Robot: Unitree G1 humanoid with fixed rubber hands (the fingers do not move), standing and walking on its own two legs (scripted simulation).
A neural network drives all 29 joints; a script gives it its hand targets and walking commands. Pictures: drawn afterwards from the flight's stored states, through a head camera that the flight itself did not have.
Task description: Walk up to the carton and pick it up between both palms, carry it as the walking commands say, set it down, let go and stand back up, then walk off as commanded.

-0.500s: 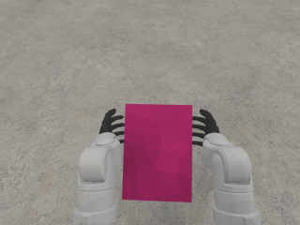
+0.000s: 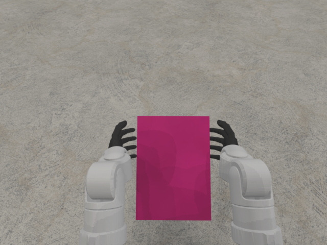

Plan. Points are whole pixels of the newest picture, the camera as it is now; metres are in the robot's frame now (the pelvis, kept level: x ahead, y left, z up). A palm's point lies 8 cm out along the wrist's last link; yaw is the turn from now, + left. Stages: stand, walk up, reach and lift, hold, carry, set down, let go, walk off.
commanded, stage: carry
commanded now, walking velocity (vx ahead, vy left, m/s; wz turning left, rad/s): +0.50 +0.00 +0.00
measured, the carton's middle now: (171, 161) +0.34 +0.00 -0.03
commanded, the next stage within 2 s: none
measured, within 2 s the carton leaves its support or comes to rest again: neither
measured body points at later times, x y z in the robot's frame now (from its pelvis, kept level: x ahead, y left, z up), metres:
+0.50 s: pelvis +0.37 +0.02 +0.01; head +0.39 +0.02 +0.46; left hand +0.67 +0.16 +0.09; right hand +0.68 -0.09 +0.08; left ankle +0.31 +0.13 -0.68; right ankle +0.29 -0.10 -0.73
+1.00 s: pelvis +0.69 +0.07 +0.01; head +0.73 +0.06 +0.45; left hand +1.01 +0.19 +0.09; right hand +1.01 -0.06 +0.08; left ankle +0.58 +0.16 -0.72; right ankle +0.71 -0.04 -0.73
